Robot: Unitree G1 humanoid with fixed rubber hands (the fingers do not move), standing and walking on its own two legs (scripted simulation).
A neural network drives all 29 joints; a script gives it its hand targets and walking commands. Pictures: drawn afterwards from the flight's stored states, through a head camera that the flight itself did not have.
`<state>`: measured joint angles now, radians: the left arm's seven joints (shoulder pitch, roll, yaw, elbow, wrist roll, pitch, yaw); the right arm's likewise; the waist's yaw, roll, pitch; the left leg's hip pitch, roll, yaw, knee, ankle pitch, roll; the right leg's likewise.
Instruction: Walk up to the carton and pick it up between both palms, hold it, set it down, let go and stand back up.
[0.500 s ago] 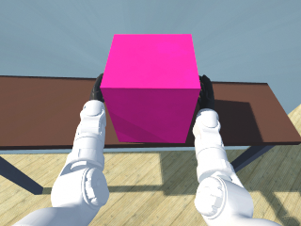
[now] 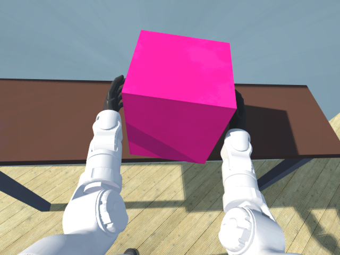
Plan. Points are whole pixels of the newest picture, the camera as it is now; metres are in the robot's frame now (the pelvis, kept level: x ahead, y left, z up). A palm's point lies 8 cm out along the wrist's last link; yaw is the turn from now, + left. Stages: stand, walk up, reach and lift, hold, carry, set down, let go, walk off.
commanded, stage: set down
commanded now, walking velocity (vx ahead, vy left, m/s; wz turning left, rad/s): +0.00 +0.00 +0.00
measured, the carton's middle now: (175, 103) +0.45 +0.03 +0.06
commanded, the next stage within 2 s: none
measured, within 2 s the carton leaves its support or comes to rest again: neither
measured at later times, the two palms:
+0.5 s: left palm (113, 109) +0.40 +0.17 +0.06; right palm (236, 124) +0.40 -0.12 +0.07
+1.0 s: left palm (109, 115) +0.41 +0.19 +0.03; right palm (232, 124) +0.41 -0.12 +0.05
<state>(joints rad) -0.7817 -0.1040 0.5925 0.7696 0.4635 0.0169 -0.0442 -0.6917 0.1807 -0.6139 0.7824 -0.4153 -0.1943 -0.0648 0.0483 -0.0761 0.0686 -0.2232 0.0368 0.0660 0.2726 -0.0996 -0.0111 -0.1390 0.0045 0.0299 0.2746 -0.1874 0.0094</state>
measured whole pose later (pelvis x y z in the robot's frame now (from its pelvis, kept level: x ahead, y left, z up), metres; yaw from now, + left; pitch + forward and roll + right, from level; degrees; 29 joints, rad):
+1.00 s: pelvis -0.01 +0.01 -0.01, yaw -2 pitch +13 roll -1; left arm -0.83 0.10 0.30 1.14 0.15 -0.16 0.10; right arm -0.81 -0.04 -0.24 1.11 -0.03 -0.18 -0.11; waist 0.04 -0.07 -0.09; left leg -0.49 0.06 0.08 0.42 -0.14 0.00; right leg -0.40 0.02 0.05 0.37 -0.19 0.02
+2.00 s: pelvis -0.02 +0.00 -0.01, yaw +2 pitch +9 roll -1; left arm -0.96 0.42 0.01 0.81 -0.28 0.41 0.04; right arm -0.95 -0.34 0.07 0.86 0.46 0.29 -0.13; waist 0.01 -0.02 -0.10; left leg -0.43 0.05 0.02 0.37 -0.09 -0.02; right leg -0.32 0.02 -0.01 0.35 -0.18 0.00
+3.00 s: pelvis -0.03 +0.00 -0.01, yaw +1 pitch -4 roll +0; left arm -0.01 0.26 0.06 0.09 -0.24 0.28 0.03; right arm 0.01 -0.15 -0.02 0.07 0.24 0.18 -0.10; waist 0.05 -0.02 0.06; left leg -0.18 0.03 0.04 0.36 -0.11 -0.01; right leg -0.09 0.00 0.01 0.37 -0.21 0.01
